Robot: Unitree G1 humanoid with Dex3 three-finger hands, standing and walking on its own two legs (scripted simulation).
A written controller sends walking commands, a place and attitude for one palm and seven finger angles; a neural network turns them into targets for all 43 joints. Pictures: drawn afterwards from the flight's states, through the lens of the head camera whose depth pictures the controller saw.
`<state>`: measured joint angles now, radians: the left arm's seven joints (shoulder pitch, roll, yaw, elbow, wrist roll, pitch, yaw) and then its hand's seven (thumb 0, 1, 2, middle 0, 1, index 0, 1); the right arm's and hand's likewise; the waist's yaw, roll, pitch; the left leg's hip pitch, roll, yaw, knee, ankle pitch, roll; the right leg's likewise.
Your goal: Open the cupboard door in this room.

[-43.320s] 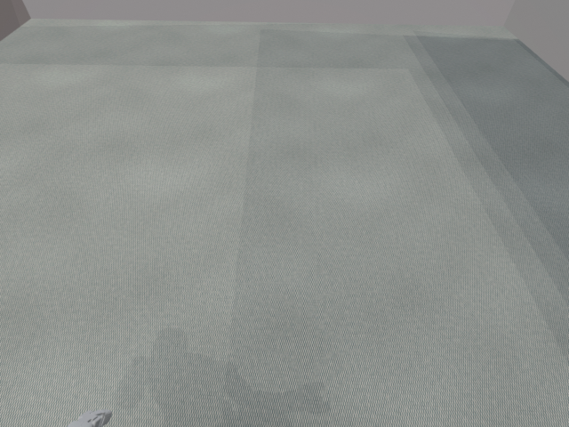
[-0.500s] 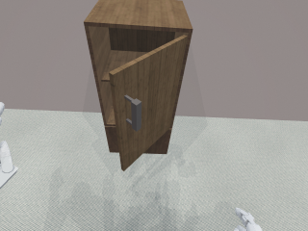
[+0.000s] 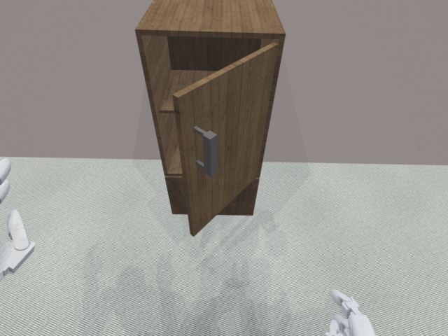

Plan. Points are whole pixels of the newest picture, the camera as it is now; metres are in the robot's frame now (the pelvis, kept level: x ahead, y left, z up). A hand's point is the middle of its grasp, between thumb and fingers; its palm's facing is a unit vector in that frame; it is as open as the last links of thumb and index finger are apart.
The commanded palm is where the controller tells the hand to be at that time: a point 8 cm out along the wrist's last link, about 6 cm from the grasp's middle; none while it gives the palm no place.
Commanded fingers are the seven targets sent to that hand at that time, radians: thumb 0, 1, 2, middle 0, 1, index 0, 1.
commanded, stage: stop stepping back and stand still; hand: left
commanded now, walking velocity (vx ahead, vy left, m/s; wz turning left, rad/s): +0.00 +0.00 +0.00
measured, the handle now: (204, 151) +0.56 +0.09 -0.01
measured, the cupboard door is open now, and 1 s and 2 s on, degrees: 49 49 49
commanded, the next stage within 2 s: let the arm hang, fingers relaxed in 0.10 s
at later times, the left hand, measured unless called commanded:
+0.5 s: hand out of the picture +0.05 +0.19 -0.17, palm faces -0.05 -0.98 -0.20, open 7.4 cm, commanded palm none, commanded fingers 0.00 0.90 0.90 -0.20 -0.30 -0.20 -0.30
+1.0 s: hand out of the picture +0.02 +0.19 -0.17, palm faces +0.05 -0.96 -0.28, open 7.4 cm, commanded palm none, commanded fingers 0.00 0.90 0.90 -0.20 -0.30 -0.20 -0.30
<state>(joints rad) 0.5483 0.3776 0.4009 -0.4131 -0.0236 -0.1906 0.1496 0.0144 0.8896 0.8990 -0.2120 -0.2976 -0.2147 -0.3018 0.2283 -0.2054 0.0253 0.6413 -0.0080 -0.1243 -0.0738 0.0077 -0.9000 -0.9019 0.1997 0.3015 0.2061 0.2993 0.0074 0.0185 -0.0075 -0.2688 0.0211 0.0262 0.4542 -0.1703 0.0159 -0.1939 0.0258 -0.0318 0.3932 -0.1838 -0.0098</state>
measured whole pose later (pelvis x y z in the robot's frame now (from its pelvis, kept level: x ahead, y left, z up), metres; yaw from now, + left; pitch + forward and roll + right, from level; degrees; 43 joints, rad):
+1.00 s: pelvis +0.01 -0.01 +0.00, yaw +2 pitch -1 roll +0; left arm 0.23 0.21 0.02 1.15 0.01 0.00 0.03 0.01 0.91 0.90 -0.20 -0.29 -0.20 -0.30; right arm 0.23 -0.17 0.00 1.12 -0.02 0.02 -0.02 0.00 -0.91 -0.90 0.20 0.30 0.20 0.30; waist -0.01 0.04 0.05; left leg -0.23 0.00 -0.01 0.42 -0.17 0.00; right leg -0.17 0.00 -0.07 0.43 -0.23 -0.03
